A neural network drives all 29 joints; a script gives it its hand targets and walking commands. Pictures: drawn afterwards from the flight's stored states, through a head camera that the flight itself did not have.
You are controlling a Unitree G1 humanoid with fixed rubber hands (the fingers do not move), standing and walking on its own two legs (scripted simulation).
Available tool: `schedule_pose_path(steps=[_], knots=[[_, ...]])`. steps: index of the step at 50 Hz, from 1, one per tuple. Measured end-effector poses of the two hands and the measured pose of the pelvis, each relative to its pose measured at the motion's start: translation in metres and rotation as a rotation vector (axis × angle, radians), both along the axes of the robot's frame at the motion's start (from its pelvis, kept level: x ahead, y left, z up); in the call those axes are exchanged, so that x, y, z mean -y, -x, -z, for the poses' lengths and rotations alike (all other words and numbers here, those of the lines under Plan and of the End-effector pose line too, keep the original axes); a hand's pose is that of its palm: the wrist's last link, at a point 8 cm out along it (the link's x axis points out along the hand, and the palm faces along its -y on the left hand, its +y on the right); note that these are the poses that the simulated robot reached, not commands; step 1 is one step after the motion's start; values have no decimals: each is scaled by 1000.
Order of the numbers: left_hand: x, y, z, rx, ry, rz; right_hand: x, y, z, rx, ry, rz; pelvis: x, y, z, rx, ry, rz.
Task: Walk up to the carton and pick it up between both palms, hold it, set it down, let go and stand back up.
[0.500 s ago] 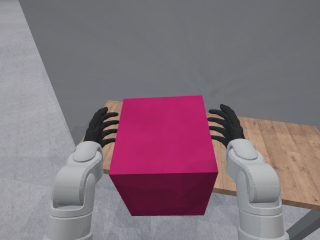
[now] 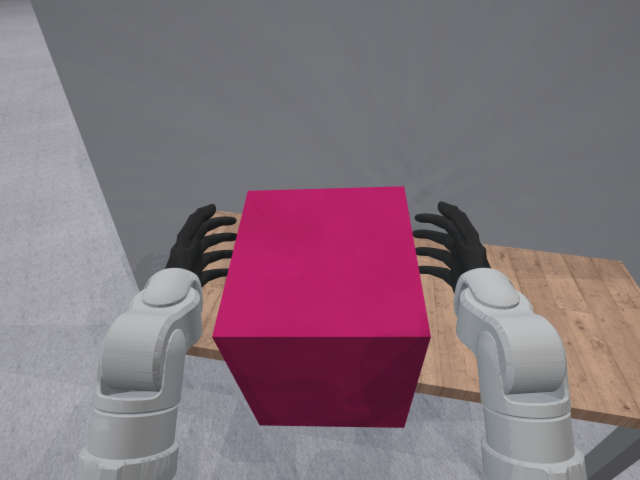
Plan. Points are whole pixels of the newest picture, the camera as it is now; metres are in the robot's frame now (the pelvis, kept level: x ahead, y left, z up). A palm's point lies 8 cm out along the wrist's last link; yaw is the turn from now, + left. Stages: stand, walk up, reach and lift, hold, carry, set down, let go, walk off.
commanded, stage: hold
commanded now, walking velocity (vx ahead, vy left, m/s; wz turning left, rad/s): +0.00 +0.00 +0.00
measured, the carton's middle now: (327, 312) +0.34 +0.00 +0.07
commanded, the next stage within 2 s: none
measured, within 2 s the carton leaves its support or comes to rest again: neither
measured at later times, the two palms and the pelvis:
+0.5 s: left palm (184, 287) +0.30 +0.16 +0.16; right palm (453, 275) +0.31 -0.13 +0.18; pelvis -0.01 +0.01 +0.00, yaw +1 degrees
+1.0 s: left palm (180, 290) +0.28 +0.16 +0.17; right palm (468, 288) +0.28 -0.14 +0.19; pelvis -0.01 +0.00 +0.00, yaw +2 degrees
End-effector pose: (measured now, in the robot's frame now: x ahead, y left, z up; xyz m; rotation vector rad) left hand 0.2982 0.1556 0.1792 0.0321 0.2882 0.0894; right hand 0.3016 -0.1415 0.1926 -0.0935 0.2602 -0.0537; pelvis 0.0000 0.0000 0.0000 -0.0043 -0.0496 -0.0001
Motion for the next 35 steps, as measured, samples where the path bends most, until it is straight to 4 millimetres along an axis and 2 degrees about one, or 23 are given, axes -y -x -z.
schedule_pose_path(steps=[9,21,29,35], knots=[[-6,7,16,-48,11,-10,-6,-1,15,-45,-1,-14,-3,3,1,-2,1,-3],[-8,6,9,-26,15,-3,-9,-4,9,-20,-14,0,-6,12,3,-2,0,-17],[-5,3,28,-78,14,-16,-7,-14,23,-61,-19,0,-5,12,4,-13,-1,-15],[-6,7,32,-68,20,-22,-9,-11,29,-48,-35,15,-4,13,3,-26,-2,-13]])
